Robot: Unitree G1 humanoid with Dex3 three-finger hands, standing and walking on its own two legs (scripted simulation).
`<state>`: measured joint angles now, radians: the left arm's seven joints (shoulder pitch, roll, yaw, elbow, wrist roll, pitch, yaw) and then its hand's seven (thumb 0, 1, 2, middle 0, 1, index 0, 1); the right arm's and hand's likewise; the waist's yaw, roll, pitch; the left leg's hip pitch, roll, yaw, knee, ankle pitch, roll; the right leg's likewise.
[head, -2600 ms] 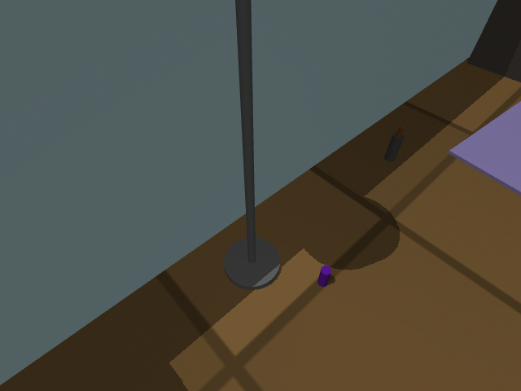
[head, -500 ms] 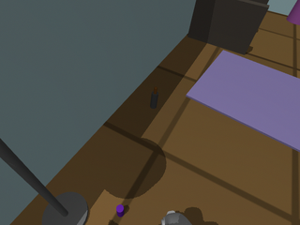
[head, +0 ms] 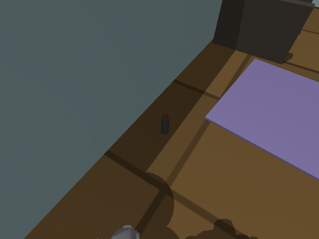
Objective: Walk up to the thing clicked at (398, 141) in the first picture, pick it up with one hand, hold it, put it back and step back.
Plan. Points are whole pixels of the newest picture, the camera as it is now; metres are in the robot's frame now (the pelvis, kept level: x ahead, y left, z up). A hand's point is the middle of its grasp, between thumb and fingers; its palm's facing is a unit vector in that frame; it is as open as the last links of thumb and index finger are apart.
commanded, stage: walk up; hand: left
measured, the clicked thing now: (165, 122) +1.00 +0.00 -0.65
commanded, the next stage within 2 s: none
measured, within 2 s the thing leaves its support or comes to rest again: neither
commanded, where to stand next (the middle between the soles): +0.62 -0.27 m, yaw +5 degrees
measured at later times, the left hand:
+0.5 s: hand (108, 183) +0.31 +0.19 -0.14, palm faces -0.09 -0.93 -0.36, open 7.3 cm
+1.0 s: hand (149, 173) +0.36 +0.06 -0.16, palm faces +0.04 -0.95 -0.32, open 7.3 cm
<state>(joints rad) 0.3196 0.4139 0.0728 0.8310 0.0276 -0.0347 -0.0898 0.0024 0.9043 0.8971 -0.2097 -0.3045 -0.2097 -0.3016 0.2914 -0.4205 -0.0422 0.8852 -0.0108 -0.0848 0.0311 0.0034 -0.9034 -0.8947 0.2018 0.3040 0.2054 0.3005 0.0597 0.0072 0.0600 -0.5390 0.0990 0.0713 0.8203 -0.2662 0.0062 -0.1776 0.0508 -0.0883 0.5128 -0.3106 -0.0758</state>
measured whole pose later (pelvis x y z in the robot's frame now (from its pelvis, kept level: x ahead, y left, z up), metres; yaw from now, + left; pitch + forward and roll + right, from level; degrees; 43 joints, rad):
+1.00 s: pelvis +0.37 -0.21 -0.01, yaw +3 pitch -3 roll +0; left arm 0.40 0.42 0.05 0.81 0.03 -0.03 -0.06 0.00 0.90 0.90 -0.21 -0.30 -0.21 -0.30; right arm 0.27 -0.39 -0.04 0.86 -0.01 -0.07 0.02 0.01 -0.90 -0.89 0.20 0.30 0.21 0.30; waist 0.07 -0.05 0.09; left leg -0.38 0.02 0.09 0.60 -0.18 0.04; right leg -0.14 0.03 -0.17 0.63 -0.46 -0.09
